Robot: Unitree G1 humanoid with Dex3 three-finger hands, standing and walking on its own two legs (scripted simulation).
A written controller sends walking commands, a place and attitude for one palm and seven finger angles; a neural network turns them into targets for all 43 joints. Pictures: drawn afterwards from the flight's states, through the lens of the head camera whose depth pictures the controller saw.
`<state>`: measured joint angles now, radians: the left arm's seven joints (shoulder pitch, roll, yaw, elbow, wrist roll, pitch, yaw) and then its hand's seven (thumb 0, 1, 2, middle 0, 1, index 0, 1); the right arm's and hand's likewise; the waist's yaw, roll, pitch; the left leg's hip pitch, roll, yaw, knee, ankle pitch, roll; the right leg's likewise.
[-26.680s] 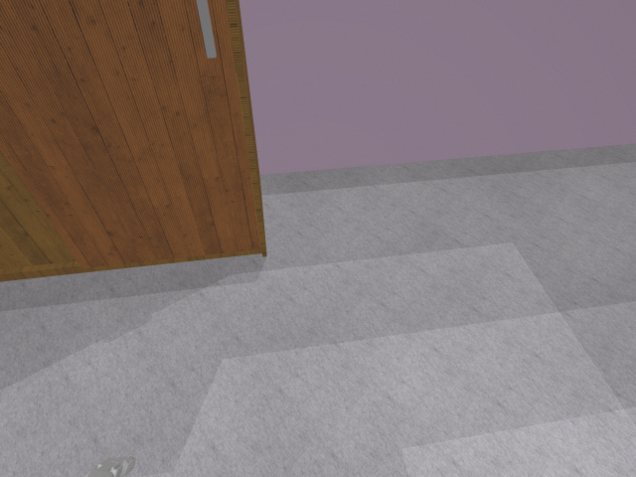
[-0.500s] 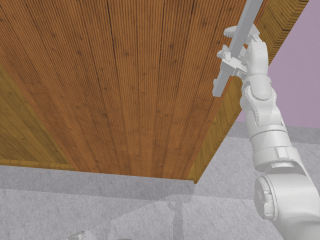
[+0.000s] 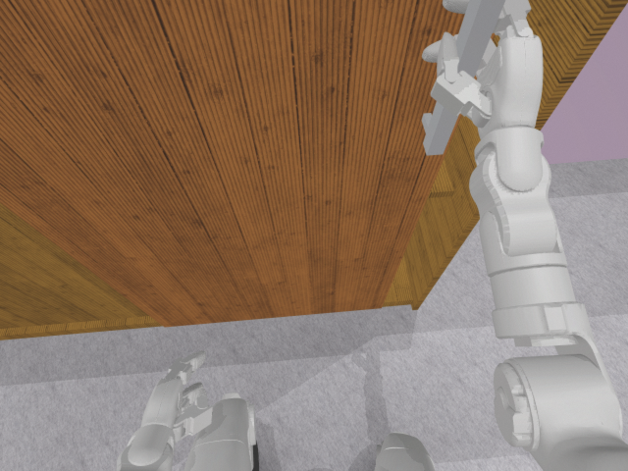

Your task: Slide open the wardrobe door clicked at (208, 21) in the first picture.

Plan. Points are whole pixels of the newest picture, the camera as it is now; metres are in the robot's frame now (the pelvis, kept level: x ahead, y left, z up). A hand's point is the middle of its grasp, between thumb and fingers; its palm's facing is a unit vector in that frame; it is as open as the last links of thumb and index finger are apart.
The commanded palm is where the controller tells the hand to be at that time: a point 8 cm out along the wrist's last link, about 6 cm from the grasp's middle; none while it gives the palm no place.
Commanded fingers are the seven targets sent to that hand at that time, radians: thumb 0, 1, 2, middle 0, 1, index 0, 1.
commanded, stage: step sideways, sliding the door along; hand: right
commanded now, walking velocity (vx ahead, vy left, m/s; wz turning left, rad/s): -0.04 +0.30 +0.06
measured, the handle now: (467, 26) +0.49 -0.18 +0.23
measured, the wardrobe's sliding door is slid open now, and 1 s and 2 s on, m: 0.11 0.50 0.50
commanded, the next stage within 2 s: stop walking and hold the door there in 1.40 s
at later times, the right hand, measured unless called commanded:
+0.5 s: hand (286, 91) +0.45 +0.00 +0.20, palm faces +0.19 +0.98 -0.05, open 6.5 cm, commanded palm +0.42 +0.02 +0.20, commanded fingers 0.00 -0.90 -0.90 0.45 1.40 0.45 1.40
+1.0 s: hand (48, 119) +0.43 +0.23 +0.20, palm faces -0.08 +0.98 -0.17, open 7.3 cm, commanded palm +0.42 +0.19 +0.20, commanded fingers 0.00 -0.90 -0.90 0.45 1.40 0.45 1.40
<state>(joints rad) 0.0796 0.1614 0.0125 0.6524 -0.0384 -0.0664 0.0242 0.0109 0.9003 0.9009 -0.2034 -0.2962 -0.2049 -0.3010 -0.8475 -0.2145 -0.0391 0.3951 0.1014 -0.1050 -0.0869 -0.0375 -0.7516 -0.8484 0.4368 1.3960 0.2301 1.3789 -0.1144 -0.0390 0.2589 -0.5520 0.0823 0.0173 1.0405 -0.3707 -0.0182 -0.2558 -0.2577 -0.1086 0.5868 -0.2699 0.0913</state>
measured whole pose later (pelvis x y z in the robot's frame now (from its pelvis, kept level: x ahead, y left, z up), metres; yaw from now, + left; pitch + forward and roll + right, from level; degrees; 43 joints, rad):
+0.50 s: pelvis +0.06 +0.17 +0.00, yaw -4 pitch -2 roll +4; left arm 0.09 0.21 0.05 0.56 -0.04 -0.11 -0.03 0.01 0.90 0.90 -0.20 -0.30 -0.20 -0.30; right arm -0.60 -0.16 -0.01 0.00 0.05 -0.07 -0.11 -0.04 -0.76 -0.82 0.45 1.40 0.15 1.26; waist -0.14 -0.06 0.29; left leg -0.46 0.01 0.05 0.96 -0.42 -0.01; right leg -0.19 -0.26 -0.11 0.55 -0.30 0.11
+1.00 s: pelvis +0.06 +0.30 +0.01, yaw +2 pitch -2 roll +3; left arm 0.06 0.17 0.03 0.58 -0.01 -0.06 -0.02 0.01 0.90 0.90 -0.20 -0.30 -0.20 -0.30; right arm -0.44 -0.19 0.08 -0.06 0.02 -0.13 -0.07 -0.04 -0.65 -0.70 0.47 1.40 0.17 1.19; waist -0.04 -0.06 0.22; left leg -0.49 -0.03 0.03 0.99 -0.42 -0.02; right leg -0.21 -0.20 -0.16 0.53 -0.27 0.05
